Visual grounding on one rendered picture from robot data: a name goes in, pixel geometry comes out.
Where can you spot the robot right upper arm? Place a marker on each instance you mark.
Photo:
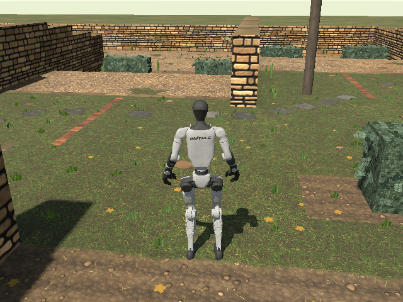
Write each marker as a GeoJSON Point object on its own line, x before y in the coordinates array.
{"type": "Point", "coordinates": [224, 143]}

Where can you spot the robot head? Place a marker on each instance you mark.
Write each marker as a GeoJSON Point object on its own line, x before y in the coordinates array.
{"type": "Point", "coordinates": [200, 109]}

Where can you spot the robot right forearm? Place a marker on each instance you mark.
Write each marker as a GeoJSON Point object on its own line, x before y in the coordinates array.
{"type": "Point", "coordinates": [232, 164]}

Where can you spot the left robot hand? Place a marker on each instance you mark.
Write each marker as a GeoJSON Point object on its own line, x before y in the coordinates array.
{"type": "Point", "coordinates": [164, 178]}

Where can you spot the robot left forearm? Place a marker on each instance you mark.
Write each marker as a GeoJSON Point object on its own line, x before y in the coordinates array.
{"type": "Point", "coordinates": [169, 166]}

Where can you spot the right robot hand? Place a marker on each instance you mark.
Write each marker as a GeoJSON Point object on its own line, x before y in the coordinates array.
{"type": "Point", "coordinates": [230, 173]}

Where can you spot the robot left thigh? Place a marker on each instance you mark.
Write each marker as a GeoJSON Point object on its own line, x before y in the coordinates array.
{"type": "Point", "coordinates": [189, 196]}

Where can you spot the robot left upper arm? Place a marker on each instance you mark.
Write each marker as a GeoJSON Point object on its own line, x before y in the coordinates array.
{"type": "Point", "coordinates": [181, 133]}

